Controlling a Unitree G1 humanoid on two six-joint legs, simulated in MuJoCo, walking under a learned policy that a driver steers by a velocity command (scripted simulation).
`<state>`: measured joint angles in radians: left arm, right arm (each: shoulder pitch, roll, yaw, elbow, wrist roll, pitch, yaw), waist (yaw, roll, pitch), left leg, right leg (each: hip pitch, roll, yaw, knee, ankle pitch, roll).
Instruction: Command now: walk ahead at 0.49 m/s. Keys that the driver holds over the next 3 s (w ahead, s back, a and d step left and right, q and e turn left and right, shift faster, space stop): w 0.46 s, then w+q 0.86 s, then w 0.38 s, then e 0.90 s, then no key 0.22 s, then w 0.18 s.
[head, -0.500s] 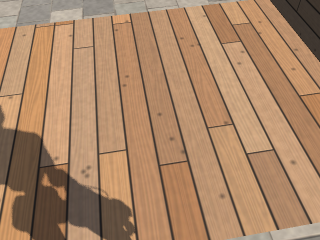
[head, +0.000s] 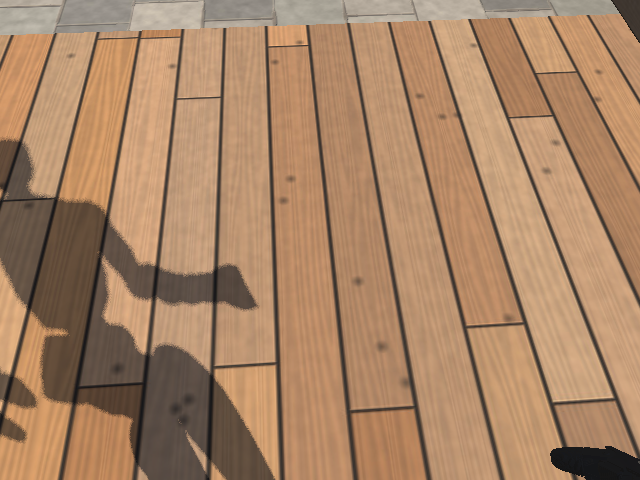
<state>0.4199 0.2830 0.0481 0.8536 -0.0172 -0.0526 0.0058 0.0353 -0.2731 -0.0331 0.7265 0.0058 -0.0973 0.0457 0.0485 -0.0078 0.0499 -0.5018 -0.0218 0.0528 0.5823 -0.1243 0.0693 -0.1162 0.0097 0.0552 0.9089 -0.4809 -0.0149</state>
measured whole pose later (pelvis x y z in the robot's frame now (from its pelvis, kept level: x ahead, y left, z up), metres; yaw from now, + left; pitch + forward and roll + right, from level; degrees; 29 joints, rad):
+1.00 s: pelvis +0.56 +0.00 +0.00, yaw +15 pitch +2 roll -2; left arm 0.32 0.29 0.08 0.88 -0.02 -0.05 0.02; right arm 0.07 -0.26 -0.05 0.70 0.02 -0.03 0.06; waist 0.06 0.02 0.05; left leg -0.54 0.03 0.06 0.60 -0.11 0.10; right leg 0.12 -0.03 -0.28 0.34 -0.44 0.03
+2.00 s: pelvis +1.04 +0.21 +0.01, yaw +25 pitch +2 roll -1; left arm 0.35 0.30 0.06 0.83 -0.02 -0.03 0.02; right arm 0.03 -0.25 -0.04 0.65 -0.03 -0.07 0.00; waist 0.09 0.00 0.04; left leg -0.47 0.00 -0.04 0.51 -0.07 0.02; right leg -0.23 0.05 0.10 0.74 -0.53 0.01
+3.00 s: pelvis +1.11 +0.23 +0.03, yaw -1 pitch +1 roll -1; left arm 0.21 0.31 0.06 0.69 -0.01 0.01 0.01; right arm 0.24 -0.25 -0.05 0.81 0.01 -0.03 -0.02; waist -0.03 -0.03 -0.01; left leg -0.19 0.01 -0.03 0.40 -0.24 0.02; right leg -0.40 0.02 0.04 0.88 -0.43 0.03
